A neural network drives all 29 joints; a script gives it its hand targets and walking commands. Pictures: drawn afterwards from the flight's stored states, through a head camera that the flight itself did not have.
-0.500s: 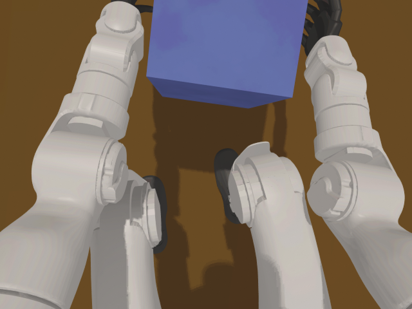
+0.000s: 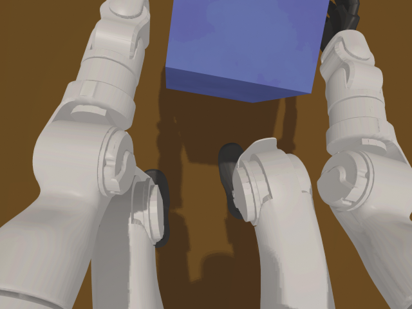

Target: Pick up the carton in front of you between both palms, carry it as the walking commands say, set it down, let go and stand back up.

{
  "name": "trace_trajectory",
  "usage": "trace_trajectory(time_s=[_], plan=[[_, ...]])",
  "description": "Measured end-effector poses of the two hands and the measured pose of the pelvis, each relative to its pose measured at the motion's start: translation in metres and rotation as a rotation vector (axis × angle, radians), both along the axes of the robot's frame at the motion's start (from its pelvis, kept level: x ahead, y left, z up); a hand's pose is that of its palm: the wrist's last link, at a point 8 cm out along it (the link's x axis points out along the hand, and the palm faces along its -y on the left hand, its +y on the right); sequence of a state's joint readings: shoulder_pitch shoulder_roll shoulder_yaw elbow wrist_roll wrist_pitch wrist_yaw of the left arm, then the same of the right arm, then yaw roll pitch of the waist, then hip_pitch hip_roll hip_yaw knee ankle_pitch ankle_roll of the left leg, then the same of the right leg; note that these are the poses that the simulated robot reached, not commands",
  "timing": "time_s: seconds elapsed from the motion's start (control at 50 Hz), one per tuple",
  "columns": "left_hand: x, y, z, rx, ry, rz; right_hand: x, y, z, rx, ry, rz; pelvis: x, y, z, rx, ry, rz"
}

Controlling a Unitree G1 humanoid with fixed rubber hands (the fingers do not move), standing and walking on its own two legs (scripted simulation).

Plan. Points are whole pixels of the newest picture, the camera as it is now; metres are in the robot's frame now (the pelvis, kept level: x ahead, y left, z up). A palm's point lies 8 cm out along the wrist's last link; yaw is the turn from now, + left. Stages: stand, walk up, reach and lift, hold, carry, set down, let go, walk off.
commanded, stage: set down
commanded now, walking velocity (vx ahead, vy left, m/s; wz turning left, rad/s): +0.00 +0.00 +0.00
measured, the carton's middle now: (230, 34) +0.50 -0.11 -0.24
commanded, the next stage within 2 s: let go in 1.50 s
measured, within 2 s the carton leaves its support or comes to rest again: rests again in 0.22 s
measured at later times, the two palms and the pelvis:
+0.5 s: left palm out of the picture +0.57 +0.09 -0.17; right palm (340, 47) +0.45 -0.28 -0.17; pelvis +0.00 -0.01 +0.00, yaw +0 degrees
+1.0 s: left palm out of the picture +0.58 +0.08 -0.01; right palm out of the picture +0.46 -0.28 -0.01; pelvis +0.01 -0.01 +0.10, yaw +0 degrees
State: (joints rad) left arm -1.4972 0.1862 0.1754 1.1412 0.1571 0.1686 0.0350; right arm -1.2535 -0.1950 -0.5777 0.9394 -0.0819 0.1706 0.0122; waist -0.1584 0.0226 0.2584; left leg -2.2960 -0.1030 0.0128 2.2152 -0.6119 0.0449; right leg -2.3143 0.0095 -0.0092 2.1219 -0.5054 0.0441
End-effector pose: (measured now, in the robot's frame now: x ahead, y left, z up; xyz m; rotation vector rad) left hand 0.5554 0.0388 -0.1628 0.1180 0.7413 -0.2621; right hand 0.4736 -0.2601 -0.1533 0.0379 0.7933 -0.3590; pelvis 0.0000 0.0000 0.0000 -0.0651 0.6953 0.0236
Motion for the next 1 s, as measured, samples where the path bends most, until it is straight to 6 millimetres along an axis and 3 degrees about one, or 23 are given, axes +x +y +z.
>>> trace_trajectory(time_s=[0.22, 0.38, 0.48, 0.58, 0.68, 0.86, 1.0], plan=[[-0.002, 0.003, -0.006, 0.009, -0.028, -0.017, -0.005, 0.000, -0.004, 0.012, -0.011, -0.010, -0.004, -0.001, -0.002, -0.001, -0.035, -0.006], [-0.004, 0.052, -0.028, 0.104, -0.013, 0.056, -0.025, -0.007, -0.028, -0.015, 0.031, -0.063, -0.006, -0.005, 0.000, 0.002, -0.060, -0.003], [0.007, 0.054, -0.016, 0.092, -0.054, 0.056, -0.021, -0.019, -0.024, -0.029, -0.012, -0.072, -0.005, -0.008, -0.001, 0.006, -0.055, -0.002], [0.018, 0.039, 0.010, 0.072, -0.115, 0.054, -0.012, -0.027, 0.001, -0.035, -0.086, -0.072, -0.004, -0.012, 0.002, 0.012, -0.040, -0.016], [0.019, 0.031, 0.047, 0.089, -0.143, 0.058, -0.010, -0.027, 0.040, -0.023, -0.141, -0.068, -0.003, -0.014, 0.020, 0.026, -0.023, -0.035], [0.021, 0.038, 0.115, 0.099, -0.105, 0.085, -0.017, -0.025, 0.105, -0.016, -0.136, -0.076, 0.002, -0.016, 0.069, 0.041, 0.044, -0.042], [0.024, 0.045, 0.154, 0.093, -0.112, 0.079, -0.014, -0.024, 0.146, -0.026, -0.145, -0.068, 0.008, -0.015, 0.099, 0.040, 0.090, -0.038]])
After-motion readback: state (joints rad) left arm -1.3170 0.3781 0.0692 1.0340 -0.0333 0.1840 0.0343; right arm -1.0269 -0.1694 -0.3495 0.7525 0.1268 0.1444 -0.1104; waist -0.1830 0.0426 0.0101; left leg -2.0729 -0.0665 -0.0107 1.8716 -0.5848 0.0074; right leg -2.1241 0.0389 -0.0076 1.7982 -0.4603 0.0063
